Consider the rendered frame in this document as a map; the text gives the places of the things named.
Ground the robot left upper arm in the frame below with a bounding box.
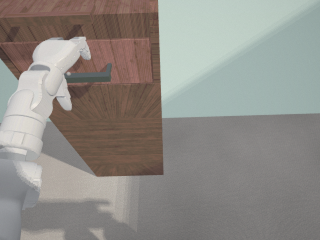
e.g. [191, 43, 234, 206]
[0, 158, 43, 240]

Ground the drawer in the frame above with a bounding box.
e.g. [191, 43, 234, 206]
[0, 37, 153, 85]

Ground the handle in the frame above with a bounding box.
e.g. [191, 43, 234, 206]
[6, 10, 94, 27]
[64, 63, 112, 83]

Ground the robot left forearm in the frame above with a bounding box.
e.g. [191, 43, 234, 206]
[0, 61, 63, 161]

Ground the cabinet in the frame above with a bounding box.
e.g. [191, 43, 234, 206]
[0, 0, 164, 177]

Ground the robot left hand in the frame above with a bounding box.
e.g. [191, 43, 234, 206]
[32, 36, 91, 111]

